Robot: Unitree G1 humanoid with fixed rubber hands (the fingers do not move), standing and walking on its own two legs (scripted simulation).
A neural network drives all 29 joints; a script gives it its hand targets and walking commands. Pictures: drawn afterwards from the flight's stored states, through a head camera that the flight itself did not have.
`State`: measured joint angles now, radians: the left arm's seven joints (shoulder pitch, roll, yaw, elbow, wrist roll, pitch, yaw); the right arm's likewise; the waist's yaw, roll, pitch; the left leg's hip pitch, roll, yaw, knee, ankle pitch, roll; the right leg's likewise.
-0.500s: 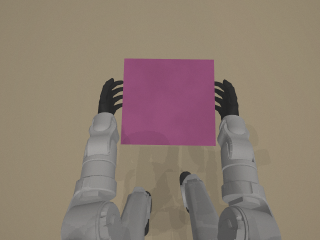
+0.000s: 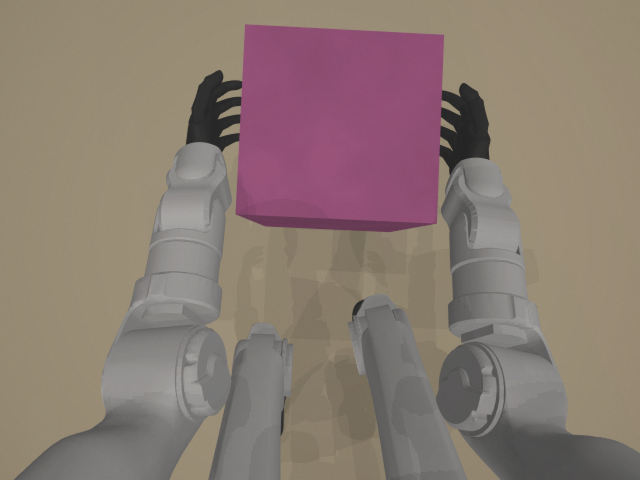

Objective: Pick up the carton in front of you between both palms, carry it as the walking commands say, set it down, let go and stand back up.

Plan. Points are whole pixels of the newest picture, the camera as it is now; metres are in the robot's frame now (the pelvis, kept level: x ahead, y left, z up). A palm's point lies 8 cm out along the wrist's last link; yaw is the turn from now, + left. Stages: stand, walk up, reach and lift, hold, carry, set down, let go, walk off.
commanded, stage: set down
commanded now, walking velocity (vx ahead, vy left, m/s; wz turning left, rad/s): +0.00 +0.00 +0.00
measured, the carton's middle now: (334, 152) +0.49 -0.08 -0.18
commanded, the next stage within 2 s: none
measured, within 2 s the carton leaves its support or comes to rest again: rests again in 1.22 s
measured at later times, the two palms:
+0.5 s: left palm (246, 145) +0.55 +0.05 -0.25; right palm (438, 171) +0.46 -0.24 -0.25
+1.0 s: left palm (255, 151) +0.56 +0.04 -0.32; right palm (430, 176) +0.46 -0.24 -0.31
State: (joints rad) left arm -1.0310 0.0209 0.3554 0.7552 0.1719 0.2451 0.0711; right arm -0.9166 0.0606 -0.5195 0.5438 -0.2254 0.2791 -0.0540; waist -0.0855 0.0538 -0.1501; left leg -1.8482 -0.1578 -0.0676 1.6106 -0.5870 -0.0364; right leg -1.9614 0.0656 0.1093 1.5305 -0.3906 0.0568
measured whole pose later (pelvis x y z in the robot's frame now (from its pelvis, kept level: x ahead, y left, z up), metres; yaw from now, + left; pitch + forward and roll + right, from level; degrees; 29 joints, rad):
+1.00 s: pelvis -0.02 +0.01 -0.14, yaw +1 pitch +45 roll -3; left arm -1.58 0.25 0.06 1.13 0.04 0.24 0.14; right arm -1.29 -0.11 -0.61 0.77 -0.14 0.25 -0.02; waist -0.19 0.05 0.24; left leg -2.23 -0.21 -0.05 2.13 -0.68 -0.03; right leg -2.30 0.02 0.06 2.01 -0.49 0.09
